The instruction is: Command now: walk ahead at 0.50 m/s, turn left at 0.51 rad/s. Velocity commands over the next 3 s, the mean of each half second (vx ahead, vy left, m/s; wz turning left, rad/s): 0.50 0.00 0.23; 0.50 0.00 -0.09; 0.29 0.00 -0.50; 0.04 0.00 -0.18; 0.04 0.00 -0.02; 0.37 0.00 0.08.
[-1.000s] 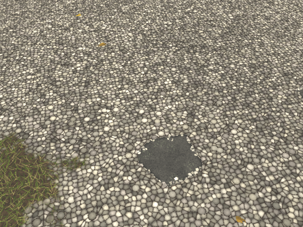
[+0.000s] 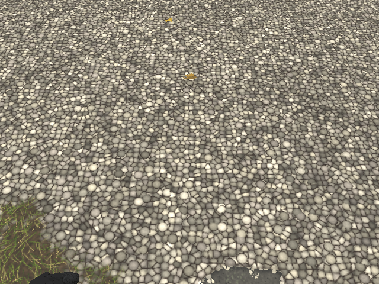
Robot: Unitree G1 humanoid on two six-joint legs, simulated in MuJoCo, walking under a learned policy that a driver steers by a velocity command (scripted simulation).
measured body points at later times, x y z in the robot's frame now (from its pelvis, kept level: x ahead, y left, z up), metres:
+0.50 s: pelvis +0.28 -0.05 +0.00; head +0.31 -0.05 +0.45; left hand +0.24 +0.23 -0.12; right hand +0.50 -0.26 -0.10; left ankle +0.42 +0.14 -0.69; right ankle +0.23 -0.15 -0.75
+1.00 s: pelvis +0.54 +0.04 +0.00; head +0.56 +0.05 +0.45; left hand +0.68 +0.31 -0.11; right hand +0.59 -0.24 -0.12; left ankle +0.49 +0.12 -0.75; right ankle +0.69 -0.13 -0.67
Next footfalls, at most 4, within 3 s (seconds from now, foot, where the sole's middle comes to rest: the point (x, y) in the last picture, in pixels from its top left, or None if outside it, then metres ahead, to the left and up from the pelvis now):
0.16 right None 0.27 -0.14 -0.78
0.68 left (145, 269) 0.53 0.13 -0.78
1.22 right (206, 191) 0.83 -0.11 -0.78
1.68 left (152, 177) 0.91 0.11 -0.78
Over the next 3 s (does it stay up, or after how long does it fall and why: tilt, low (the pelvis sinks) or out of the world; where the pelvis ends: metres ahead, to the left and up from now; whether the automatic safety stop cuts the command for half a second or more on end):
stays up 1.02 -0.05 -0.02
